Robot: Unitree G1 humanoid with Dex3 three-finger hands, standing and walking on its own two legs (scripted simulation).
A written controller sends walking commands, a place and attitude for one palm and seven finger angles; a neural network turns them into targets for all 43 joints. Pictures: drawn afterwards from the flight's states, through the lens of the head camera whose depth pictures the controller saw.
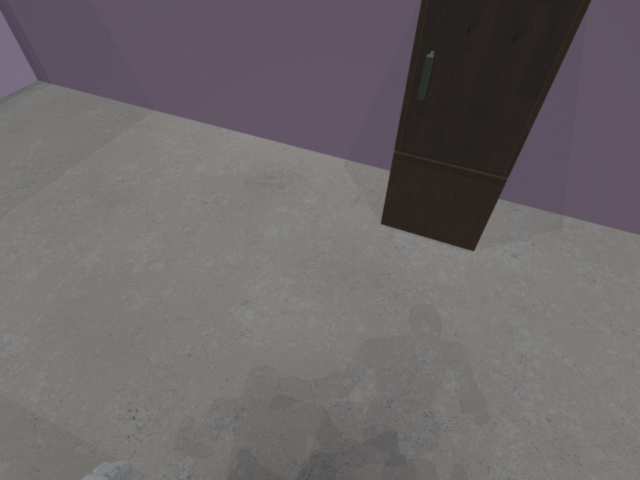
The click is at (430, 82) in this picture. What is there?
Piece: cupboard door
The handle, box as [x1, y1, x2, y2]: [417, 51, 434, 100]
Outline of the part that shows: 434,51 431,51 426,56 417,99 422,100 424,97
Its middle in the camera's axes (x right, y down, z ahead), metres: +0.33 -0.50 +1.20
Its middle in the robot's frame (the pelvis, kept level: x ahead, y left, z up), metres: +1.24 -0.27 -0.05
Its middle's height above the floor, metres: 0.72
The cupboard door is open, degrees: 0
